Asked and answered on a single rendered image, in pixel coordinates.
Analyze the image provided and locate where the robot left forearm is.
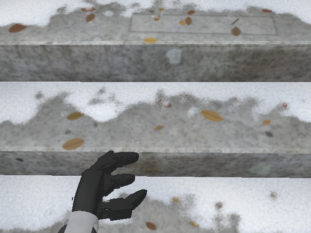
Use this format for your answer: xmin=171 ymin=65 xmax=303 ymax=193
xmin=57 ymin=211 xmax=99 ymax=233

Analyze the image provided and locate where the left robot hand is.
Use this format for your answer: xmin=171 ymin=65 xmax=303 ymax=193
xmin=72 ymin=150 xmax=148 ymax=221

